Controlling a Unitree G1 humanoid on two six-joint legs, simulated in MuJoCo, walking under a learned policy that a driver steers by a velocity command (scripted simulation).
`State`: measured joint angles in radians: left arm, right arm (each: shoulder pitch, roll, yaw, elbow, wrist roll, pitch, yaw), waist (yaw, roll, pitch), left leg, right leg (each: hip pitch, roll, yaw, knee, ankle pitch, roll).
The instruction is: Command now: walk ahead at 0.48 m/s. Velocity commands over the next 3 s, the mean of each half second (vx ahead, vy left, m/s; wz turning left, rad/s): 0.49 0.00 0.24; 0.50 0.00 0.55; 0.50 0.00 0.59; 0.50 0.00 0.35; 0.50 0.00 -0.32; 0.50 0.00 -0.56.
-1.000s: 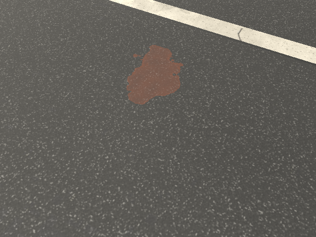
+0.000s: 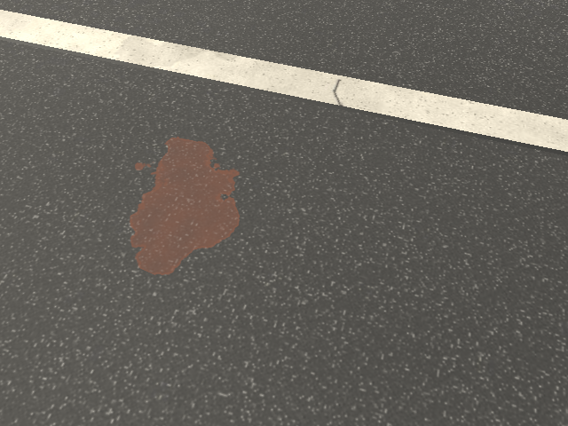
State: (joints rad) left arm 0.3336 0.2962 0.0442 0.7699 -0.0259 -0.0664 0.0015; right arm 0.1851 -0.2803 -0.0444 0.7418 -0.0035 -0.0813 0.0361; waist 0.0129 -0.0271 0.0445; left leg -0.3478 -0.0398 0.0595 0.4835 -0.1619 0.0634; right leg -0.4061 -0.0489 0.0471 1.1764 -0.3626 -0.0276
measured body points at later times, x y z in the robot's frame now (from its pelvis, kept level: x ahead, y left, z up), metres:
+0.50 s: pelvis +0.28 -0.05 +0.00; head +0.31 -0.06 +0.45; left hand +0.39 +0.23 -0.09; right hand +0.38 -0.33 -0.13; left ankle +0.17 +0.08 -0.64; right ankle +0.35 -0.15 -0.73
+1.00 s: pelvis +0.52 +0.07 -0.01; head +0.56 +0.11 +0.44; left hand +0.50 +0.38 -0.12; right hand +0.78 -0.11 -0.10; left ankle +0.55 +0.16 -0.73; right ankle +0.49 -0.12 -0.64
